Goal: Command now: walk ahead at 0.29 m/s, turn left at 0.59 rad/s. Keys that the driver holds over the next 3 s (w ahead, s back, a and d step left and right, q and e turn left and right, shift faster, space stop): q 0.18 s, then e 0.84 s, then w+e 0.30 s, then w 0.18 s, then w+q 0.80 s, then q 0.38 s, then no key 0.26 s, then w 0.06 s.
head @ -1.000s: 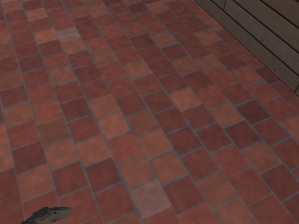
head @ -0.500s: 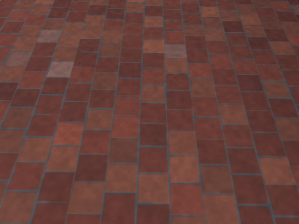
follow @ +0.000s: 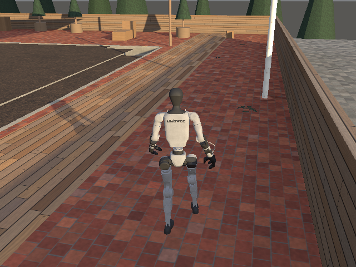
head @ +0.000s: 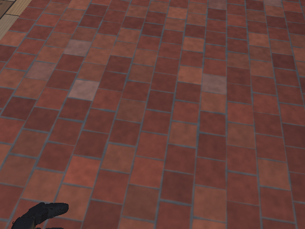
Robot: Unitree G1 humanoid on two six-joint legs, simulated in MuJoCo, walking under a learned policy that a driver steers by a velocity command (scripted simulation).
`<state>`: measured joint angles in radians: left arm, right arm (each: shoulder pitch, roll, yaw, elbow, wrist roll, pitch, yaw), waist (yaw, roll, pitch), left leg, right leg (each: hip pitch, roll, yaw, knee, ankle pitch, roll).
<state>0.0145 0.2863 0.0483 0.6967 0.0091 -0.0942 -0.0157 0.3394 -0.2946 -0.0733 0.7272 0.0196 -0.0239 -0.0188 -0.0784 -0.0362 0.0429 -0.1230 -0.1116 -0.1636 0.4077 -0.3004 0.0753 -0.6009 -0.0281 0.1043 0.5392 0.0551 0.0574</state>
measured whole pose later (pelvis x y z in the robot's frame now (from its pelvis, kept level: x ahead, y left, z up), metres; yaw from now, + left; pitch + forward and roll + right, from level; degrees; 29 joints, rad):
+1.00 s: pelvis +0.15 -0.01 +0.00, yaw -12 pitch +2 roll +1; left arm 0.15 0.32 0.08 0.69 -0.02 0.06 0.02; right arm 0.13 -0.28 -0.07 0.68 0.01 -0.01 -0.02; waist 0.03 -0.02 0.04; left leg -0.32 -0.04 -0.09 0.59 -0.31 -0.07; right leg -0.34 0.09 0.18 0.51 -0.19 -0.02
